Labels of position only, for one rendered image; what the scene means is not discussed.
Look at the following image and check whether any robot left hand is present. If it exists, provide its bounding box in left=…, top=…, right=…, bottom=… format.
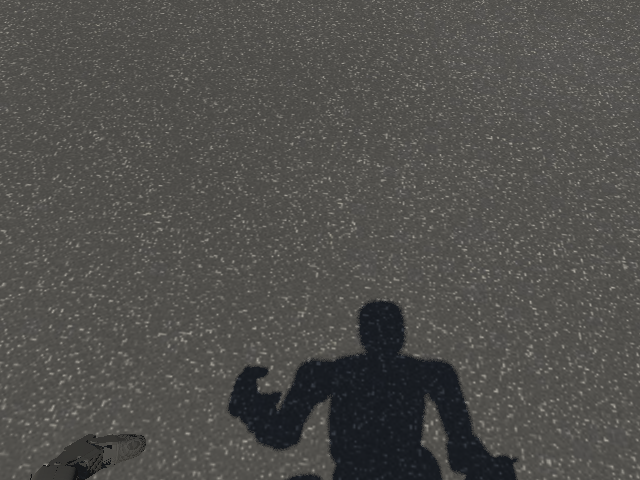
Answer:
left=30, top=434, right=146, bottom=480

